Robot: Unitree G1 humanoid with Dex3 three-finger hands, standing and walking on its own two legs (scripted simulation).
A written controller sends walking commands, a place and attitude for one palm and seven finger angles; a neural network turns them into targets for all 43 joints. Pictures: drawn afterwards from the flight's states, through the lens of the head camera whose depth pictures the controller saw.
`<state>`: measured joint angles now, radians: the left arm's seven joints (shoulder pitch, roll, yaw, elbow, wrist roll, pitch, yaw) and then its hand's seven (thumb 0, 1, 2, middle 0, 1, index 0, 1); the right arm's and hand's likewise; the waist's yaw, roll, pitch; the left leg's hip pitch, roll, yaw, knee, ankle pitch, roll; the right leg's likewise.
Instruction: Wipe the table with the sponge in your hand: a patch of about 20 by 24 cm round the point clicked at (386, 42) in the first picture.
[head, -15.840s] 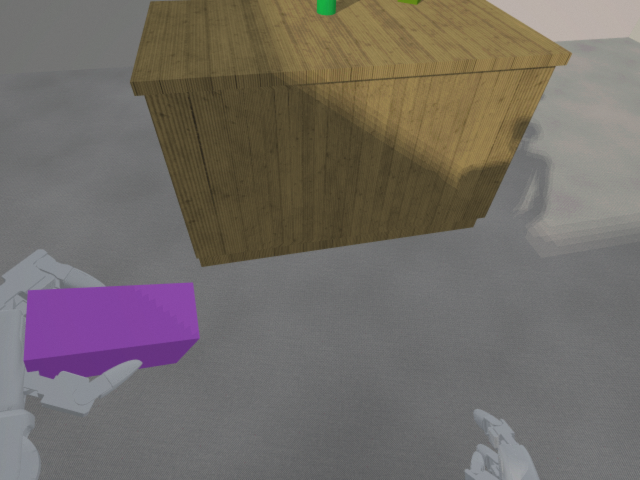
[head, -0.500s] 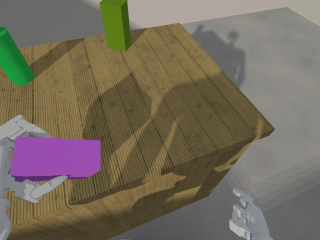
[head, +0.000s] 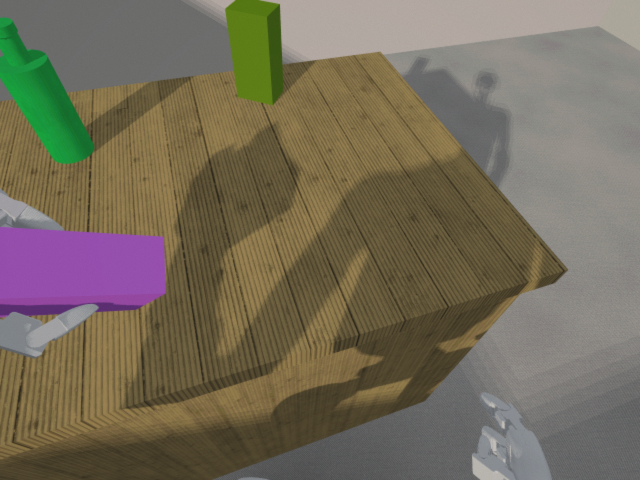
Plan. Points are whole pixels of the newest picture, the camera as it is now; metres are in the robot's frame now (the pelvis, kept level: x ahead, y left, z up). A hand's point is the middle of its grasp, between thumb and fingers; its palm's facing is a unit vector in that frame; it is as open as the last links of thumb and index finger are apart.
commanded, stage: come to a stop and stand still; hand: left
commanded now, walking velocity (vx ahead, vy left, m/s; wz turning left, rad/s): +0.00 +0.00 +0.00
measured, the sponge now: (103, 276) +0.26 +0.26 +0.14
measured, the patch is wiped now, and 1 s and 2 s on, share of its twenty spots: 0.00 0.00 0.00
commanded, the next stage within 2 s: look again from close up in 1.36 s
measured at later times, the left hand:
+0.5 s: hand out of the picture +0.20 +0.33 +0.16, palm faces +0.46 -0.82 -0.35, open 9.9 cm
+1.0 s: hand (30, 305) +0.21 +0.30 +0.15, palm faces +0.39 -0.82 -0.42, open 9.9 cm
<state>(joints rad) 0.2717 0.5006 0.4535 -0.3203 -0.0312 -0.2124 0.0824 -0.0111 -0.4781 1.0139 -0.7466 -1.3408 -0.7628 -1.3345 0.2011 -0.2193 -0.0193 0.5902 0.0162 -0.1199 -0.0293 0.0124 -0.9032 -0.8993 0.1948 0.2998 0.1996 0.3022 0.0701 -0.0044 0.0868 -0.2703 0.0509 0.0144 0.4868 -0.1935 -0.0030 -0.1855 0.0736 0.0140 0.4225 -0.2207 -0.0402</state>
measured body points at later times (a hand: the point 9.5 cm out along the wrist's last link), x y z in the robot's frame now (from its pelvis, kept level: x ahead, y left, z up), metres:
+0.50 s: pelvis -0.01 +0.07 +0.00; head +0.02 +0.10 +0.45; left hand +0.17 +0.37 +0.18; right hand +0.18 -0.12 -0.07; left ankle +0.03 +0.13 -0.74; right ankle +0.00 -0.09 -0.74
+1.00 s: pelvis +0.01 +0.05 +0.00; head +0.03 +0.06 +0.45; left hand +0.19 +0.34 +0.18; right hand +0.19 -0.18 -0.07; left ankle +0.03 +0.13 -0.74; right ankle +0.00 -0.09 -0.74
